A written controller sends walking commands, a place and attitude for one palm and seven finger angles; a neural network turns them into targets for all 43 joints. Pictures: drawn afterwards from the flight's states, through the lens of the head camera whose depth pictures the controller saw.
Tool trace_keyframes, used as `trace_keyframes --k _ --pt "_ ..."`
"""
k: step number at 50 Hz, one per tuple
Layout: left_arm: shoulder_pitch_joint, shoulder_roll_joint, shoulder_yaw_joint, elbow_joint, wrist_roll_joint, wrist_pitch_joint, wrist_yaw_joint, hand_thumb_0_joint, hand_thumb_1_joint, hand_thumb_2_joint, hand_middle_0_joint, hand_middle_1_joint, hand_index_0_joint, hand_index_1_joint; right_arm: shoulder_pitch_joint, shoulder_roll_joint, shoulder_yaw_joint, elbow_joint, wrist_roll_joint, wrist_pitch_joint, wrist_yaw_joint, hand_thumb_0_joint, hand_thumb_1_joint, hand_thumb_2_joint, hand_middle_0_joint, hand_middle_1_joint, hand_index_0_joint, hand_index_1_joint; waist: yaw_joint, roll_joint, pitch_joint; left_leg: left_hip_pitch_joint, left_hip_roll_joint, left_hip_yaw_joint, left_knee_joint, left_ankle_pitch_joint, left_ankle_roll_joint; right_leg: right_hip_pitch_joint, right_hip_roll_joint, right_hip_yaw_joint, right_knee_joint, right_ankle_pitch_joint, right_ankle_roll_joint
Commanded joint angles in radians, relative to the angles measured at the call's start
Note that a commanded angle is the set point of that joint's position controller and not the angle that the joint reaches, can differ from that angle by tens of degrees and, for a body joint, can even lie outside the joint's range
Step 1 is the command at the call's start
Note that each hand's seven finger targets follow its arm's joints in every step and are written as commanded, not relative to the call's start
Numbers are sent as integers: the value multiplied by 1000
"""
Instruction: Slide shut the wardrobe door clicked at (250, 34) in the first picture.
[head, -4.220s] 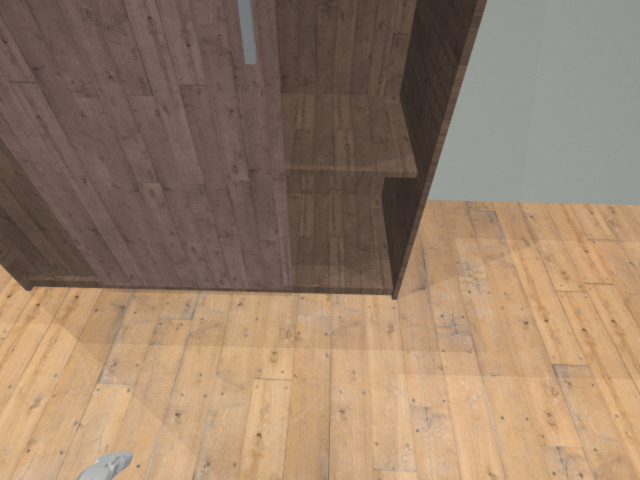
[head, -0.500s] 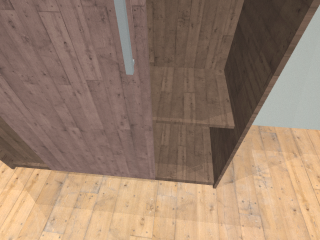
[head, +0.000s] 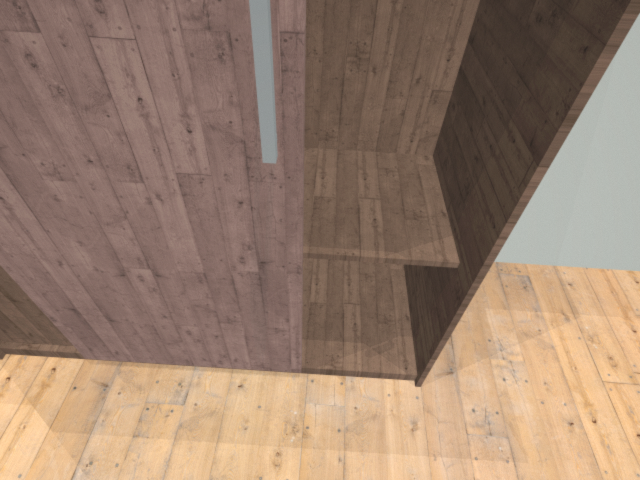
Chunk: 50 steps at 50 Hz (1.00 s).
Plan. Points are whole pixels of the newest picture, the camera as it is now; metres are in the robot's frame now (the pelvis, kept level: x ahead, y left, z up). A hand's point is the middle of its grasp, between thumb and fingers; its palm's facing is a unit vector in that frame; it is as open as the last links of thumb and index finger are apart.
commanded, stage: come to a stop and stand still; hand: left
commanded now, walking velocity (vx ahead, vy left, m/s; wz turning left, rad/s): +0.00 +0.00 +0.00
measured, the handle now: (266, 63) +0.54 +0.12 +0.26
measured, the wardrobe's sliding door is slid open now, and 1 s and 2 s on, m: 0.37 0.37 0.37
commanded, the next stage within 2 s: look again from close up in 0.02 s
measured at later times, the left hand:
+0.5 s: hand out of the picture -0.03 +0.14 -0.18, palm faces +0.04 -0.98 -0.18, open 7.4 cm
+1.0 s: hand out of the picture -0.07 +0.12 -0.18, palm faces +0.07 -0.98 -0.16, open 7.4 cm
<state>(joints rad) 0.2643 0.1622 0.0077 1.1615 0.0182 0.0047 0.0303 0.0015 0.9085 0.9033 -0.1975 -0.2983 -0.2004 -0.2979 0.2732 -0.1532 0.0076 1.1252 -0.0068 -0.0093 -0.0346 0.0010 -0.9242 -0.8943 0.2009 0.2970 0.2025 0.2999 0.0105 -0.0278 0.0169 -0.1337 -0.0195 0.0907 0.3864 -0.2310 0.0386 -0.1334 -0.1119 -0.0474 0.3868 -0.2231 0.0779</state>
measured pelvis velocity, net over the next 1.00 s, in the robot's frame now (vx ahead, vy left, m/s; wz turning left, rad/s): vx -0.04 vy -0.03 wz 0.02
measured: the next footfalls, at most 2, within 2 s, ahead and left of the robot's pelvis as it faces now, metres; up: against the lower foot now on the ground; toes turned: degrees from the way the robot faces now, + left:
none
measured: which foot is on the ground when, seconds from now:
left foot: down 0.00-1.00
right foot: down 0.00-1.00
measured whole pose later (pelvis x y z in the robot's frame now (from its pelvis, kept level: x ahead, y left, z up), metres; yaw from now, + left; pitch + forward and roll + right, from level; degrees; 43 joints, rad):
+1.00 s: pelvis -0.04 -0.03 -0.01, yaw +1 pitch -2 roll +0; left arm 0.36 0.13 0.00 1.10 0.02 -0.01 0.03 0.00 0.91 0.90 -0.20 -0.30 -0.20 -0.30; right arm 0.33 -0.12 0.01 1.11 -0.01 0.00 -0.02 0.00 -0.91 -0.89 0.20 0.30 0.20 0.30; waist 0.01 -0.01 0.01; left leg -0.25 0.03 0.05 0.50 -0.23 -0.01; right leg -0.23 -0.06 -0.08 0.49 -0.23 0.02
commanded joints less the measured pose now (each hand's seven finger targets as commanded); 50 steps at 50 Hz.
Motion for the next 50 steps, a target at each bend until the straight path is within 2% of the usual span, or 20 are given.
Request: trace_keyframes --k 1,2,3,4,5,6,7,9,10,12,14,18,20,22,27,35,40,45,50 --pt "82 77 15 -13 -4 -4 5 0 900 900 -200 -300 -200 -300 58 -109 -21 -16 -1 -20 -6 0 -900 -900 200 300 200 300 5 45 47 -43 131 -126 -113 191 -17 -2 -13 11 -40 105 -58" --pt "83 76 14 -15 -5 -6 6 0 900 900 -200 -300 -200 -300 66 -105 -22 -13 -1 -21 -6 0 -900 -900 200 300 200 300 4 43 44 -45 130 -125 -111 186 -16 1 -14 11 -43 106 -60" --pt "81 97 -11 -19 12 -30 45 0 900 900 -200 -300 -200 -300 30 -155 -17 -84 8 -32 14 0 -900 -900 200 300 200 300 -5 72 114 -134 153 -110 48 390 -40 -79 -26 53 9 157 -76" --pt "86 134 1 -49 5 -43 31 0 900 900 -200 -300 -200 -300 18 -140 -17 -117 0 -28 18 0 -900 -900 200 300 200 300 -5 80 90 -127 119 -105 48 351 -41 -54 -35 15 34 184 -92" --pt "90 108 1 -59 2 -40 21 0 900 900 -200 -300 -200 -300 62 -96 -16 -97 -12 -37 14 0 -900 -900 200 300 200 300 -10 111 20 -107 110 -110 37 330 -27 -33 -30 12 92 167 -100" --pt "101 98 -3 -52 -2 -39 18 0 900 900 -200 -300 -200 -300 89 -104 -14 -91 -13 -39 10 0 -900 -900 200 300 200 300 -5 98 -62 -87 127 -124 53 337 -15 -12 -20 9 99 121 -101" --pt "103 92 -5 -56 -5 -39 17 0 900 900 -200 -300 -200 -300 90 -109 -13 -95 -9 -37 9 0 -900 -900 200 300 200 300 -7 63 -104 -63 133 -131 66 316 -6 -2 -15 12 90 107 -100" --pt "76 96 -4 -75 -4 -34 13 0 900 900 -200 -300 -200 -300 84 -109 -16 -105 -6 -29 11 0 -900 -900 200 300 200 300 -11 0 -73 -98 127 -135 62 210 -1 -23 -13 10 85 72 -95" --pt "71 89 -4 -78 -4 -31 12 0 900 900 -200 -300 -200 -300 75 -109 -17 -106 -7 -26 12 0 -900 -900 200 300 200 300 -12 -8 -29 -122 120 -130 53 155 -3 -49 -14 13 75 51 -94" --pt "72 83 -5 -82 -3 -28 12 0 900 900 -200 -300 -200 -300 74 -100 -17 -103 -7 -22 14 0 -900 -900 200 300 200 300 -14 21 34 -159 114 -132 30 84 -5 -86 -10 19 66 9 -94" --pt "79 88 -4 -88 -2 -26 11 0 900 900 -200 -300 -200 -300 74 -97 -16 -101 -6 -17 15 0 -900 -900 200 300 200 300 -10 7 69 -175 113 -130 21 37 -5 -102 -5 20 55 -18 -93" --pt "88 87 0 -96 -3 -27 10 0 900 900 -200 -300 -200 -300 79 -93 -17 -89 -5 -14 17 0 -900 -900 200 300 200 300 -15 -21 85 -166 103 -112 21 8 -11 -129 -8 38 35 -42 -94" --pt "95 91 1 -103 -3 -27 9 0 900 900 -200 -300 -200 -300 77 -93 -17 -85 -5 -13 18 0 -900 -900 200 300 200 300 -11 2 84 -168 97 -110 16 -18 -12 -130 -7 43 23 -72 -94" --pt "99 89 4 -104 -3 -27 8 0 900 900 -200 -300 -200 -300 76 -90 -16 -82 -5 -11 18 0 -900 -900 200 300 200 300 -14 -11 88 -163 95 -105 14 -31 -14 -142 -9 47 13 -94 -96" --pt "111 89 7 -108 -3 -29 7 0 900 900 -200 -300 -200 -300 75 -83 -17 -73 -5 -12 17 0 -900 -900 200 300 200 300 -12 16 74 -147 94 -95 20 -13 -18 -140 -10 58 -6 -87 -98" --pt "135 75 9 -100 -2 -27 6 0 900 900 -200 -300 -200 -300 81 -77 -17 -55 -2 -10 15 0 -900 -900 200 300 200 300 -8 35 87 -166 101 -102 -2 -56 -21 -133 -7 51 -27 -106 -96" --pt "147 63 11 -97 -2 -26 6 0 900 900 -200 -300 -200 -300 94 -71 -18 -49 -3 -8 14 0 -900 -900 200 300 200 300 -6 8 87 -174 102 -107 -10 -70 -20 -131 -5 49 -31 -118 -97" --pt "162 52 13 -95 -1 -24 7 0 900 900 -200 -300 -200 -300 99 -64 -19 -43 -3 -8 13 0 -900 -900 200 300 200 300 -3 36 91 -191 107 -122 -29 -101 -17 -127 0 42 -23 -115 -97" --pt "170 43 14 -93 0 -24 7 0 900 900 -200 -300 -200 -300 109 -58 -21 -40 -3 -9 13 0 -900 -900 200 300 200 300 -1 18 88 -203 109 -124 -34 -108 -16 -116 2 39 -19 -105 -97"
